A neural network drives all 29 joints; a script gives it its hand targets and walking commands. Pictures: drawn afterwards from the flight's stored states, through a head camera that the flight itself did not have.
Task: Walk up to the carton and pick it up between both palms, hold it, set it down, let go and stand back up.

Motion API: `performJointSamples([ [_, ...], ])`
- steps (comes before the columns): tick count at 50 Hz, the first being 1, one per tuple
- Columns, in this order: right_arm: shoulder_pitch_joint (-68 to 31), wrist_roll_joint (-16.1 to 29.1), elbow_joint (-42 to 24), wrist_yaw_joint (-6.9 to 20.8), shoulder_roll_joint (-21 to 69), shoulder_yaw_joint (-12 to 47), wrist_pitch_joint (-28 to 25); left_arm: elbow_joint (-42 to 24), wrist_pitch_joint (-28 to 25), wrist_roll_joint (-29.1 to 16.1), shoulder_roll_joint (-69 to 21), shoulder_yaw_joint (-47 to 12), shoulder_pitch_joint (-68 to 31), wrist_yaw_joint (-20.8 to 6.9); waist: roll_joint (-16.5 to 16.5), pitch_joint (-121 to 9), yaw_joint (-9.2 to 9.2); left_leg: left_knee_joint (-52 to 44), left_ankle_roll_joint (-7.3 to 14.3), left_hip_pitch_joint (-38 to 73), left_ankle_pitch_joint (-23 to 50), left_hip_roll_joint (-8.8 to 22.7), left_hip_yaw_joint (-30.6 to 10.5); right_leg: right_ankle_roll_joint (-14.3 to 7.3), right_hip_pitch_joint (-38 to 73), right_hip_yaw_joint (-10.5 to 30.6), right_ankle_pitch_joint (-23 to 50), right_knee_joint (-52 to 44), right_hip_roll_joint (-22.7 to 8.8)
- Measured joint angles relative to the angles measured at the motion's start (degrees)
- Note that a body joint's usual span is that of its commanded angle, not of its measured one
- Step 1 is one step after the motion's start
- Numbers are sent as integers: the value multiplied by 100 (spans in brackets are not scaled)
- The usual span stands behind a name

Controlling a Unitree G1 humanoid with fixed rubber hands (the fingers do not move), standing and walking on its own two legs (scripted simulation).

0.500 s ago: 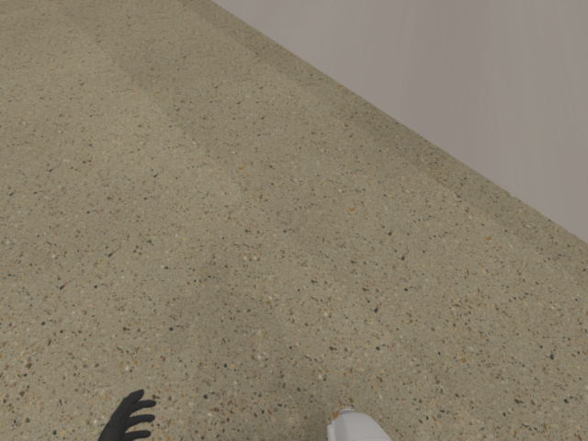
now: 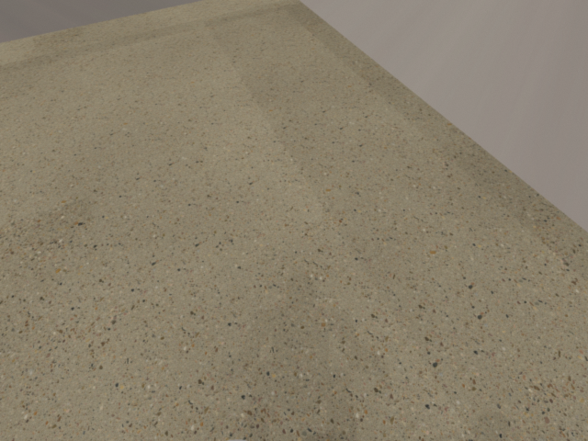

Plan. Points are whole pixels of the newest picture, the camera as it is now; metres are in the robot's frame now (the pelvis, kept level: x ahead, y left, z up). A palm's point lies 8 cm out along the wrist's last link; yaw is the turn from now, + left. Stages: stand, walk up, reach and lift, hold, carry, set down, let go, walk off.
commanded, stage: walk up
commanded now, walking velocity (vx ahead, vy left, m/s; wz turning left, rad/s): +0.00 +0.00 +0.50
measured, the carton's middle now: out of the picture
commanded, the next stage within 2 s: none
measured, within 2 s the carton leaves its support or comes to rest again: neither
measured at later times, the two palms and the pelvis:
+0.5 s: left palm out of the picture +0.00 +0.35 -0.14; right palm out of the picture +0.12 -0.18 -0.10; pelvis -0.02 +0.06 +0.00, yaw +14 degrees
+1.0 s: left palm out of the picture -0.04 +0.26 -0.09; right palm out of the picture +0.13 -0.24 -0.15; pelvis -0.02 -0.03 +0.00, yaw +28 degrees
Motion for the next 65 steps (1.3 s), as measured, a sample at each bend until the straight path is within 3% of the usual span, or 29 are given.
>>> performJointSamples([
  [6,-148,3,-9,43,219,89,-5,-20,25,76,112,36,137,-33,-144,72,124,-1454,56,558,-443,28,421,94,-209,-380,-149,347,-119],
  [9,-216,14,-28,23,299,128,-117,-33,64,56,217,79,191,-65,-250,62,180,-2521,198,1061,-94,-44,636,216,-409,-531,-360,816,-273],
  [10,-256,7,1,-3,376,127,-182,-5,86,38,290,110,192,-73,-424,92,206,-2710,365,1161,82,-179,700,277,-488,-487,-472,1054,-438],
  [12,-247,-16,-28,-55,473,166,-292,56,207,37,336,171,181,-73,-567,104,271,-2726,578,1206,112,-291,715,431,-743,-127,-1236,1834,-423],
  [14,-119,27,-73,-105,461,164,-354,51,337,5,270,153,147,-38,-365,-27,170,-2820,683,1158,152,-206,471,554,-1009,118,-1694,2593,-154],
  [20,-38,97,-33,-252,419,196,-410,58,303,-24,308,241,-172,-144,-219,48,139,-3690,734,1432,718,-216,155,611,-1481,867,-809,3519,34],
  [27,162,104,80,-214,350,180,-502,56,367,-85,355,303,-486,-70,-298,49,-21,-3832,770,1328,897,-417,-144,719,-1433,1186,-540,3174,108],
  [38,390,10,299,-205,224,59,-431,-76,216,-227,106,184,-867,26,12,79,-337,-3658,591,951,1036,-641,-658,633,-1019,1279,-1116,1866,499],
  [40,393,15,347,-200,194,41,-396,-87,154,-278,65,168,-910,37,92,64,-348,-3542,499,862,1020,-661,-761,589,-792,1281,-970,1356,570],
  [42,404,67,354,-192,167,24,-354,-101,65,-307,49,152,-873,50,121,-10,-305,-3316,385,732,937,-716,-827,524,-383,1294,-367,427,573],
  [44,325,89,357,-208,78,-18,-318,-43,-10,-273,-54,133,-814,77,349,11,-303,-2595,372,493,271,-662,-909,178,-229,1141,-107,206,688],
  [47,298,-4,319,-242,127,-98,-253,25,52,-171,-80,120,-639,68,232,-88,-353,-1122,274,64,-717,-714,-455,69,-88,990,-173,185,452],
  [49,340,-34,306,-179,138,-130,-201,11,114,-118,-103,164,-528,72,116,-196,-314,-414,224,-88,-607,-629,-244,81,58,890,-90,-38,286],
  [53,364,-59,415,-110,44,-223,-117,-9,78,-80,-190,156,-459,109,131,-273,-211,424,80,-176,-184,-314,-194,74,178,583,30,-233,172],
  [60,204,15,548,-52,99,-223,-51,171,-71,33,-209,149,-191,64,131,-231,-53,-67,-140,165,-102,27,90,76,94,143,83,-217,103],
  [65,-95,46,474,-9,308,-135,-66,289,-68,114,-64,205,-7,49,-74,-17,83,-1203,-70,504,-712,73,325,145,-99,-180,44,64,41],
])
